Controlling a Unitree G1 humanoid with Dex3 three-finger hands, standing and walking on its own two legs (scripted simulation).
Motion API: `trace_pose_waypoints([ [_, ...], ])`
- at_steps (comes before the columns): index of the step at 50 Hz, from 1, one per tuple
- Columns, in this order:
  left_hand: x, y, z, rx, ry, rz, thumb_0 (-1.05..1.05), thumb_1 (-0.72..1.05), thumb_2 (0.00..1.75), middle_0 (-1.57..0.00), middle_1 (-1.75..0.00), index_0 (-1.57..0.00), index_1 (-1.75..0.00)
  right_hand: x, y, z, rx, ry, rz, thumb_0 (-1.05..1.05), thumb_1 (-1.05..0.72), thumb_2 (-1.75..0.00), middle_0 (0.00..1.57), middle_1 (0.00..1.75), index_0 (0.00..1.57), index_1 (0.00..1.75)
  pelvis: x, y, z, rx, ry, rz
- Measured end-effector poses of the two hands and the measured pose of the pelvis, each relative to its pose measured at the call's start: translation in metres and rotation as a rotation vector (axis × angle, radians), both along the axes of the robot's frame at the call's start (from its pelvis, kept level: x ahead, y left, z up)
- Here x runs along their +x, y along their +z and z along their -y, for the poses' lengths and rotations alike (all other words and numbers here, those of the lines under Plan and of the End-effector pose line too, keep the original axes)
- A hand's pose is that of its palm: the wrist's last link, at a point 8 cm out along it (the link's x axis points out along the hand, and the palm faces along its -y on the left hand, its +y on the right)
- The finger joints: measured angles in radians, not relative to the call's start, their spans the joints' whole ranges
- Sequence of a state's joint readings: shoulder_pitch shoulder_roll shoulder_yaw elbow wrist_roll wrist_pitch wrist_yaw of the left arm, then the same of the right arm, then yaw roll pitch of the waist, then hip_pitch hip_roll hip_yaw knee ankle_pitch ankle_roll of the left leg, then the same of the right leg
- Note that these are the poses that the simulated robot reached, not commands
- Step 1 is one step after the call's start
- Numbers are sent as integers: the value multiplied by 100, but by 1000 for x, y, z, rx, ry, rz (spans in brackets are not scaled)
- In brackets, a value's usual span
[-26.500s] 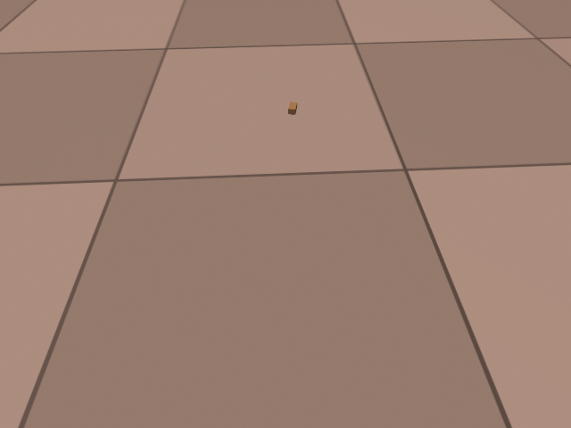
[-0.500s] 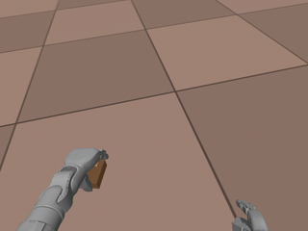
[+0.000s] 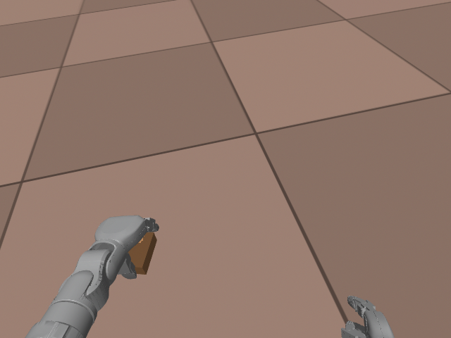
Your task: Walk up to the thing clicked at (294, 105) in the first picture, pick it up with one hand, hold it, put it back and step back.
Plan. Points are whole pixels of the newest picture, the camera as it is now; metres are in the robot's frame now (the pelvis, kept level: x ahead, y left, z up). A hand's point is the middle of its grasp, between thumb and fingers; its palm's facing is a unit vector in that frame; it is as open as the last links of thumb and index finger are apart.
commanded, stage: crouch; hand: left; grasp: from above
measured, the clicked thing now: (139, 252) +0.31 +0.21 -0.07
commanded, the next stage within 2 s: none
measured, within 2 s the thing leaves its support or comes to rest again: neither
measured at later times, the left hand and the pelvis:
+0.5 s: hand (143, 268) +0.30 +0.22 -0.13, palm faces -0.45 +0.03 -0.90, open 10.2 cm; pelvis -0.02 +0.00 -0.04, yaw +1 degrees
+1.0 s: hand (174, 278) +0.36 +0.21 -0.38, palm faces -0.46 +0.04 -0.89, open 10.2 cm; pelvis -0.06 +0.01 -0.25, yaw +0 degrees
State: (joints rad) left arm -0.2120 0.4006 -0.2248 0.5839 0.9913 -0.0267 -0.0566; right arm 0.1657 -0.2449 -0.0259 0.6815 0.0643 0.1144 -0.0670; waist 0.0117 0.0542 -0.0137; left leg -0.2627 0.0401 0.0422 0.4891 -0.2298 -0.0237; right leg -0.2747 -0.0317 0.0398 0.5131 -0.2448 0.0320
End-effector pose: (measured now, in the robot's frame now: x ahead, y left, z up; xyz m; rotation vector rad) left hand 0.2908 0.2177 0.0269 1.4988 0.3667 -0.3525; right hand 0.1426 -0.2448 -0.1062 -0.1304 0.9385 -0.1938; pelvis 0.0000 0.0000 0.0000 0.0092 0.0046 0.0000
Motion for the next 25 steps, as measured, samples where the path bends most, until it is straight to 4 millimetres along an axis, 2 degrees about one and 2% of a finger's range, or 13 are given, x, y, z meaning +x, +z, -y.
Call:
trace_pose_waypoints([
  [9, 0, -8, 1, -3, -3, -13, 8, 21, 23, -113, -22, -70, -8, 2, 1, 2, -6, 1, -3, 1, -90, -90, 20, 29, 20, 30, 2, 0, 1, 0, 3, -5],
  [14, 0, -22, 0, 2, -4, -13, 8, 19, 25, -115, -16, -72, -5, -1, -1, 4, -13, 2, -17, 1, -90, -90, 20, 29, 20, 30, 0, -3, 2, 0, 8, -23],
  [20, 1, -59, -1, 27, -15, -18, 7, 18, 26, -117, -10, -74, -3, -14, -15, 10, -38, 11, -72, 0, -90, -90, 20, 29, 20, 30, -6, -15, 3, -4, 19, -89],
  [25, 13, -103, 1, 60, -34, 0, 7, 16, 28, -118, -7, -74, -2, -37, -43, 21, -76, 7, -137, 0, -90, -90, 20, 30, 20, 30, -16, -43, 2, -15, 27, -192],
])
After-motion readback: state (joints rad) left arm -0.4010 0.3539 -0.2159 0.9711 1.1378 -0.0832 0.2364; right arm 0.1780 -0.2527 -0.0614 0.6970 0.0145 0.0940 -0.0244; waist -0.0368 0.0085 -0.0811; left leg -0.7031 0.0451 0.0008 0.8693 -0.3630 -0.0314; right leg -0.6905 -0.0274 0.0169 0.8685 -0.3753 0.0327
